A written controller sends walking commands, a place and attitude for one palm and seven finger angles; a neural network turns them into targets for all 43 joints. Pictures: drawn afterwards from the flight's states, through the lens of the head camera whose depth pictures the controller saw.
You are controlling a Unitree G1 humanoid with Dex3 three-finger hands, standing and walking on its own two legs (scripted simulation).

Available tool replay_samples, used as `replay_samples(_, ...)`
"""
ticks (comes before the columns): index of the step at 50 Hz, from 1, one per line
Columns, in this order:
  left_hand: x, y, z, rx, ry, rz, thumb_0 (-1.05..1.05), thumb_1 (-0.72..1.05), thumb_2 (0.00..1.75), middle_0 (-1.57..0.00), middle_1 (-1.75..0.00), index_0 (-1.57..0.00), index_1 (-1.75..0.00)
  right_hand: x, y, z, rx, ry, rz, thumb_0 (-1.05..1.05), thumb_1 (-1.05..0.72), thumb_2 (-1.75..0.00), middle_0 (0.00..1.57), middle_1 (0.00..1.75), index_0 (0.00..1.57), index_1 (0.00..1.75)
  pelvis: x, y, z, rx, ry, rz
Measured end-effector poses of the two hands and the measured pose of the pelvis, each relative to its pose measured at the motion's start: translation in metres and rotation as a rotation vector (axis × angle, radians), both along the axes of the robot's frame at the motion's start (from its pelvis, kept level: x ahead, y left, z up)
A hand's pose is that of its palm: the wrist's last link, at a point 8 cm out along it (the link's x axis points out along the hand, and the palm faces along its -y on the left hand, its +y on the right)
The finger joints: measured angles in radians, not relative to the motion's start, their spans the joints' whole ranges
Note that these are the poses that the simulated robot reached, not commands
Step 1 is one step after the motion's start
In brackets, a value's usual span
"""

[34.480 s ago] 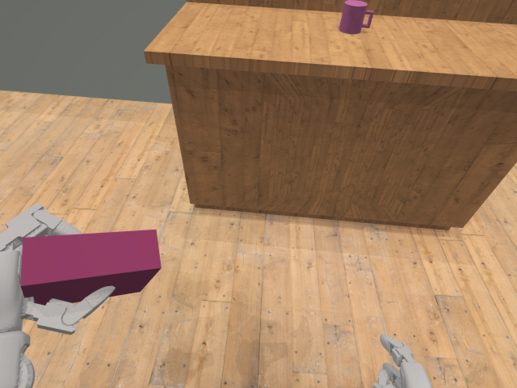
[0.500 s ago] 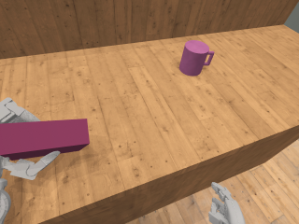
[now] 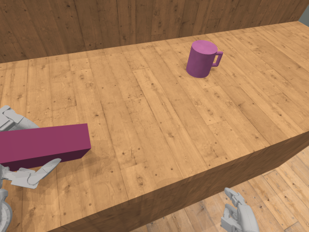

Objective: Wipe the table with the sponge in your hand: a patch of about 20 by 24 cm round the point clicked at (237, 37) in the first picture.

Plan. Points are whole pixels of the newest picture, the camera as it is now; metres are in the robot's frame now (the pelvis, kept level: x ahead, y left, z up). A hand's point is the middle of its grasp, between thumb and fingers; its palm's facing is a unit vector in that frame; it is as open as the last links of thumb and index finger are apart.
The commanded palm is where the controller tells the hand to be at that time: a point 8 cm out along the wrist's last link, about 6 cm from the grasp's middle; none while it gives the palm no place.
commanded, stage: look again from close up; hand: left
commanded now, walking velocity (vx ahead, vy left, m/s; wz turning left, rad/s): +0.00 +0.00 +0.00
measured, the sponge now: (61, 146) +0.24 +0.22 +0.14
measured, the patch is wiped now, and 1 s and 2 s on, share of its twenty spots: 0.05 0.10 0.10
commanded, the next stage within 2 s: shuffle to correct the standing spot in 0.12 s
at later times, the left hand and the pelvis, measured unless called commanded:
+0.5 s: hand (44, 147) +0.22 +0.23 +0.17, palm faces +0.43 -0.83 -0.36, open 9.3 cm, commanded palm +0.16 +0.25 +0.17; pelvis +0.00 -0.03 +0.00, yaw +0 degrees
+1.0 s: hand (76, 153) +0.22 +0.17 +0.17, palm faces +0.38 -0.84 -0.39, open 9.3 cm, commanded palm +0.16 +0.20 +0.17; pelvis -0.01 -0.07 +0.00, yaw -1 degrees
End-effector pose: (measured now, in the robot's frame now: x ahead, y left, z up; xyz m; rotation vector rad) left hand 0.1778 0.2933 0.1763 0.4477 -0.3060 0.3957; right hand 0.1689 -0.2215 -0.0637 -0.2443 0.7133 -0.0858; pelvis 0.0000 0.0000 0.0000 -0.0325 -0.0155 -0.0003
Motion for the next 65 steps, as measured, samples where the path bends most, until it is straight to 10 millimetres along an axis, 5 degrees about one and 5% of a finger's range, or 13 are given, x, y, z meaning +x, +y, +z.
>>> replay_samples(24, 0.004, -0.024, 0.002, -0.012, 0.029, 0.008, 0.0, -0.43, 1.06, -0.81, -1.41, -0.79, -1.43, 0.004, -0.015, -0.002, 0.039, 0.003, -0.007, 0.01, -0.9, -0.9, 0.2, 0.3, 0.21, 0.3, 0.0, -0.024, 0.002, 0.011, 0.004, -0.008)
replay_samples(34, 0.001, -0.048, 0.005, -0.008, 0.035, -0.008, 0.0, -0.43, 1.06, -0.8, -1.42, -0.79, -1.44, 0.002, -0.038, -0.003, 0.042, 0.007, -0.014, 0.01, -0.9, -0.9, 0.2, 0.3, 0.21, 0.3, -0.003, -0.045, 0.001, 0.005, 0.014, -0.009)
replay_samples(50, -0.001, -0.083, 0.008, 0.011, 0.057, -0.042, 0.0, -0.43, 1.06, -0.8, -1.42, -0.79, -1.44, -0.01, -0.084, -0.009, 0.016, 0.027, -0.069, 0.01, -0.9, -0.9, 0.2, 0.3, 0.2, 0.3, -0.006, -0.074, -0.001, 0.004, 0.016, -0.012)
replay_samples(65, -0.021, -0.093, 0.009, 0.025, 0.056, -0.097, 0.0, -0.43, 1.06, -0.8, -1.42, -0.79, -1.44, -0.039, -0.088, -0.016, 0.014, 0.051, -0.099, 0.01, -0.9, -0.9, 0.2, 0.3, 0.2, 0.3, -0.027, -0.077, -0.005, -0.006, 0.023, -0.017)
